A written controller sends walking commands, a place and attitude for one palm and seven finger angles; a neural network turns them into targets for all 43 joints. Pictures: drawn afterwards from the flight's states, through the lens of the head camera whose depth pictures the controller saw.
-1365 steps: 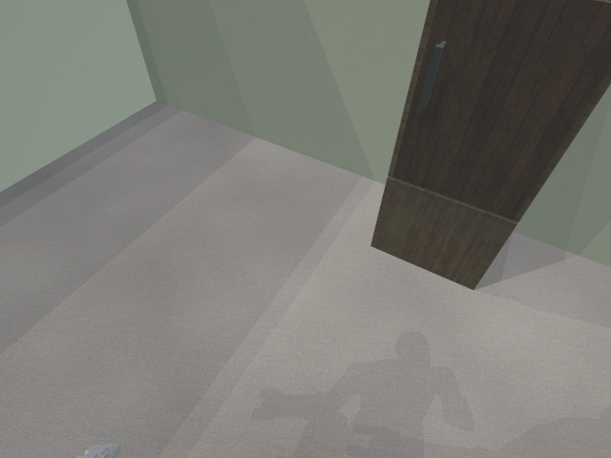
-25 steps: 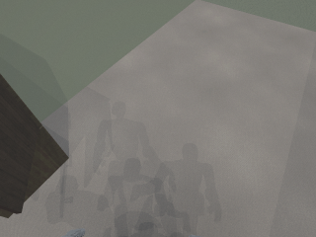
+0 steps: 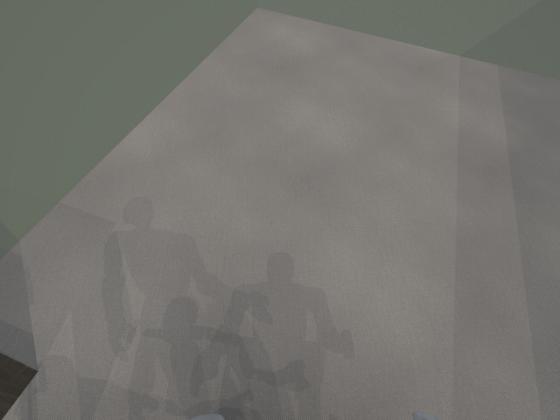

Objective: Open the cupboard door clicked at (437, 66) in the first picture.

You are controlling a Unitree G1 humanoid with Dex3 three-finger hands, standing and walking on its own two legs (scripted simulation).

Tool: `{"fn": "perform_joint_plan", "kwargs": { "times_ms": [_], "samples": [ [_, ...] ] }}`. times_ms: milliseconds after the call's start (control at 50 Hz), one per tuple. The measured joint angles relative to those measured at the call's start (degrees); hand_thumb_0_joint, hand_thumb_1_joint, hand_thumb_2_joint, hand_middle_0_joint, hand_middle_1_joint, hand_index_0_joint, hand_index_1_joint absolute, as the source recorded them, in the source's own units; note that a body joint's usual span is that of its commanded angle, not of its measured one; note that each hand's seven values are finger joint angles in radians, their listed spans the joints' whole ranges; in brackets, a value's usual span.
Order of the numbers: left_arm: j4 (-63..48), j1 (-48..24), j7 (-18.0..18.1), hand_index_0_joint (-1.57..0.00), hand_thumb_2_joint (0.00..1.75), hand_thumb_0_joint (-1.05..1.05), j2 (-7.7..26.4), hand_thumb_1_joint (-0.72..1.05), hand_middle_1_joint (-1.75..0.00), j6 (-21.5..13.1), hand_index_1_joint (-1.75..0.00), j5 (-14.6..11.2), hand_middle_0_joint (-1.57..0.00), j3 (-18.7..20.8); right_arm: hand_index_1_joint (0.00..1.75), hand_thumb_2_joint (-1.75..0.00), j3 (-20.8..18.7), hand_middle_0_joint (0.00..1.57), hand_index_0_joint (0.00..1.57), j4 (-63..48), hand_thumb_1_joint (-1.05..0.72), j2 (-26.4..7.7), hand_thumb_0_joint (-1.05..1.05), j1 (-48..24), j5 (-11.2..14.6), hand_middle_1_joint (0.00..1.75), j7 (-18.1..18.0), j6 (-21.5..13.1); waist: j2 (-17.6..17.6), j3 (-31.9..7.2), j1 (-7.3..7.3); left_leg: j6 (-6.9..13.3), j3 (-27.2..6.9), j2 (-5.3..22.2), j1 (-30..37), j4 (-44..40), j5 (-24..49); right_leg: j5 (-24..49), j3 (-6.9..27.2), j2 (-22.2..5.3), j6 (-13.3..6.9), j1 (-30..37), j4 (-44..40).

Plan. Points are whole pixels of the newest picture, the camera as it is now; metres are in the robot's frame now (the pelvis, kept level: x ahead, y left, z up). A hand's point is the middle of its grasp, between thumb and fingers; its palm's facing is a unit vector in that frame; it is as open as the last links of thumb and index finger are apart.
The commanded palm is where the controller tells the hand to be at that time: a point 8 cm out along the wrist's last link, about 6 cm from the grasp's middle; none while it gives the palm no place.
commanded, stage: walk to a spot facing it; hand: left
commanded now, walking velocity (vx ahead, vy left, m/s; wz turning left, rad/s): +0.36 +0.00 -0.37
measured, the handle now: out of the picture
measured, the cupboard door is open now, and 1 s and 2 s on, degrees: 44 44 44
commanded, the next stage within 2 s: turn to face it in 1.00 s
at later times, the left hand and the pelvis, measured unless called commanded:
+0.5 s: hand (235, 300) +0.34 +0.10 -0.15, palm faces -0.12 -0.97 -0.21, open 7.2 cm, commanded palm none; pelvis +0.22 -0.07 +0.01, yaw -8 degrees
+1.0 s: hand (251, 218) +0.54 +0.09 -0.15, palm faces -0.18 -0.97 -0.17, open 7.3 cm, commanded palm none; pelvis +0.46 -0.08 +0.02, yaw -14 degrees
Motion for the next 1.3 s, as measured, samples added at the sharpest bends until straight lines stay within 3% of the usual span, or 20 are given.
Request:
{"fn": "perform_joint_plan", "kwargs": {
  "times_ms": [60,120,200,280,320,380,440,560,700,740,780,820,860,940,1060,1140,1200,1240,1300],
  "samples": [
    [-1.76,-2.97,-0.55,-0.19,0.9,0.01,0.23,0.91,-0.3,-0.17,-0.3,0.28,-0.19,0.2,0.3,-0.9,0.46,0.2,0.2,2.27,-0.9,1.37,0.01,3.02,0.22,0.3,-0.37,-0.11,0.07,-0.21,0.39,-0.63,1.92,0.11,4.77,-5.91,0.92,5.86,-2.27,-2.44,0.89,-6.86,2.91],
    [-3.67,-5.54,-0.81,-0.19,0.9,0.01,-0.35,0.91,-0.3,-0.15,-0.3,0.33,-0.19,-0.13,0.3,-0.9,0.22,0.2,0.2,4.73,-0.91,1.64,0.01,6.24,0.37,0.3,-0.45,0.19,1.19,-0.47,-0.14,-0.75,3.67,0.43,9.18,-10.94,1.22,8.59,-3.76,-4.26,1.5,-10.09,-4.94],
    [-4.98,-9.08,-0.97,-0.19,0.9,0.01,-0.99,0.91,-0.3,-0.06,-0.3,0.35,-0.19,-0.66,0.3,-0.9,-0.14,0.2,0.2,7.3,-0.91,1.14,0.01,10.41,0.2,0.3,0.03,1.02,2.44,-0.18,-2.18,-1.97,5.79,0.84,13.91,-13.77,-0.52,10.56,-5.29,-5.32,1.43,-9.79,-19.54],
    [-5.44,-12.16,-0.96,-0.19,0.9,0.01,-1.14,0.91,-0.3,-0.6,-0.3,0.33,-0.19,-1.06,0.3,-0.9,-0.31,0.2,0.2,9.69,-0.91,0.57,0.01,14.39,0.06,0.3,0.28,1.98,3.36,0.44,-4.19,-4.23,7.38,2.16,17.45,-11.54,-5.27,10.96,-7.31,-4.05,0.21,-5.34,-29.53],
    [-5.89,-12.95,-0.75,-0.19,0.9,0.01,-0.84,0.91,-0.3,-2.2,-0.3,0.41,-0.19,-1.29,0.3,-0.9,-0.16,0.2,0.2,11.04,-0.91,0.74,0.01,16.52,0.62,0.3,0.54,2.5,3.02,0.39,-4.36,-4.44,7.24,3.58,15.71,-2.88,-9.45,11.48,-7.59,-3.3,-1.9,-1.83,-32.86],
    [-5.59,-12.78,0.53,-0.19,0.9,0.0,-1.91,0.91,-0.3,-3.91,-0.3,-0.58,-0.19,-1.5,0.3,-0.9,-0.47,0.2,0.2,13.27,-0.91,0.43,0.01,14.16,1.35,0.3,0.72,4.19,3.7,2.12,-4.18,-3.03,-0.01,3.44,5.32,23.05,-12.54,8.45,-8.0,-2.11,-2.24,0.16,-29.44],
    [-3.93,-9.7,1.45,-0.19,0.9,0.0,-3.09,0.91,-0.3,-3.7,-0.3,-0.82,-0.19,-1.91,0.3,-0.9,-1.08,0.2,0.2,12.84,-0.91,0.4,0.02,10.57,1.14,0.3,0.57,4.44,3.54,1.58,-4.17,-3.06,-2.29,3.5,-2.99,29.79,-7.23,8.74,-7.94,-0.75,-1.55,5.39,-35.01],
    [-0.57,-3.85,2.22,-0.2,0.9,-0.02,-2.05,0.96,-0.3,-4.58,-0.3,-0.83,-0.2,-0.77,0.3,-0.9,-1.52,0.19,0.2,8.89,-0.91,1.38,0.01,4.32,0.92,0.3,1.19,3.53,2.76,-0.76,-2.77,-3.7,-2.48,3.91,-10.46,16.74,0.42,9.15,-7.64,1.05,-1.9,13.88,-44.84],
    [3.65,2.4,1.67,-0.2,0.9,-0.01,-2.32,0.93,-0.3,-4.17,-0.3,-0.62,-0.2,-1.79,0.3,-0.9,-1.22,0.19,0.2,6.18,-0.91,1.06,0.01,-2.57,1.02,0.3,2.1,2.34,2.21,-0.57,-0.15,-2.1,-0.61,1.26,-6.56,0.73,3.81,2.45,-7.03,0.75,0.38,21.49,-44.74],
    [4.4,4.64,1.62,-0.2,0.9,0.0,-2.98,0.92,-0.3,-3.71,-0.3,-0.78,-0.2,-1.84,0.3,-0.9,-1.05,0.2,0.2,5.2,-0.9,0.35,0.01,-3.61,0.59,0.3,1.93,1.0,2.55,-0.73,0.29,0.15,-0.21,0.64,-3.57,-3.13,6.91,-2.01,-6.5,0.15,0.97,19.84,-36.85],
    [5.13,4.79,1.42,-0.2,0.9,0.0,-2.95,0.92,-0.3,-2.62,-0.3,-0.85,-0.2,-1.89,0.3,-0.9,-0.99,0.2,0.2,4.62,-0.9,0.64,0.01,-4.29,0.24,0.3,1.25,0.0,1.54,-0.11,0.17,1.63,1.02,0.2,-3.6,1.21,4.92,-4.73,-4.23,-0.61,0.29,12.77,-17.87],
    [5.28,3.92,1.24,-0.2,0.9,0.0,-2.79,0.91,-0.3,-1.9,-0.3,-0.57,-0.19,-1.74,0.3,-0.9,-0.85,0.2,0.2,4.47,-0.9,1.09,0.01,-3.27,0.25,0.3,0.78,-0.18,0.82,-0.35,0.32,1.63,2.12,-0.3,-1.68,1.17,1.57,-1.93,-3.06,-1.27,-0.04,4.92,-2.55],
    [4.48,2.29,0.8,-0.19,0.9,0.01,-2.72,0.91,-0.3,-1.54,-0.3,-0.15,-0.19,-1.47,0.3,-0.9,-0.76,0.2,0.2,5.17,-0.9,1.61,0.0,-1.4,0.28,0.3,0.28,-0.32,0.59,-0.59,0.51,0.91,2.74,-0.84,1.29,-2.08,1.35,2.4,-3.13,-2.69,0.38,-1.36,3.34],
    [1.44,-1.14,0.3,-0.19,0.9,0.01,-3.39,0.91,-0.3,-1.25,-0.3,0.07,-0.19,-1.29,0.3,-0.9,-1.27,0.2,0.2,7.69,-0.93,1.27,0.0,2.93,0.71,0.3,-0.51,-0.28,1.36,-0.94,0.68,0.64,3.8,-1.28,7.83,-9.83,2.28,7.77,-3.69,-5.55,1.52,-8.26,-4.58],
    [-0.71,-5.38,0.11,-0.19,0.9,0.01,-1.92,0.93,-0.3,-0.92,-0.3,0.1,-0.19,-0.82,0.3,-0.9,-1.22,0.2,0.2,10.77,-0.93,0.27,0.0,8.93,0.46,0.3,0.28,1.4,2.74,-0.7,-1.3,-1.65,5.39,-0.23,14.98,-13.37,-0.87,12.5,-5.82,-6.42,1.79,-7.7,-24.36],
    [-1.81,-7.02,-0.04,-0.19,0.9,0.01,-0.48,0.93,-0.3,-2.13,-0.3,0.2,-0.19,-1.07,0.3,-0.9,-0.9,0.2,0.2,12.41,-0.91,0.47,0.01,12.98,0.66,0.3,0.49,2.38,2.66,-0.49,-2.63,-3.77,5.82,1.3,16.25,-6.44,-7.58,13.52,-7.19,-4.98,0.19,-1.32,-33.55],
    [-1.73,-8.64,1.08,-0.19,0.9,0.01,-1.36,0.92,-0.3,-4.04,-0.3,-0.34,-0.19,-1.45,0.3,-0.9,-0.84,0.2,0.2,14.2,-0.91,0.26,0.01,12.11,1.58,0.3,0.41,3.99,4.13,1.06,-2.95,-2.54,-0.45,1.46,7.54,16.36,-14.8,9.39,-8.54,-4.0,-0.84,-0.49,-29.45],
    [-1.7,-8.61,1.88,-0.19,0.9,0.0,-2.28,0.92,-0.3,-4.12,-0.3,-0.58,-0.19,-2.04,0.3,-0.9,-0.95,0.2,0.2,14.49,-0.91,0.49,0.01,10.55,1.79,0.3,0.13,4.67,4.23,1.32,-3.45,-2.33,-2.84,0.65,1.58,26.2,-12.95,8.71,-9.86,-3.81,-0.41,2.27,-31.57],
    [-1.37,-7.87,2.89,-0.2,0.9,0.0,-3.57,0.92,-0.3,-3.93,-0.3,-0.84,-0.19,-2.38,0.3,-0.9,-0.83,0.2,0.2,13.3,-0.91,1.34,0.01,8.27,1.83,0.3,0.02,5.0,3.39,0.54,-3.96,-2.87,-3.11,0.65,-4.44,26.69,-9.07,9.6,-11.93,-3.73,-0.2,6.39,-36.98]
  ]
}}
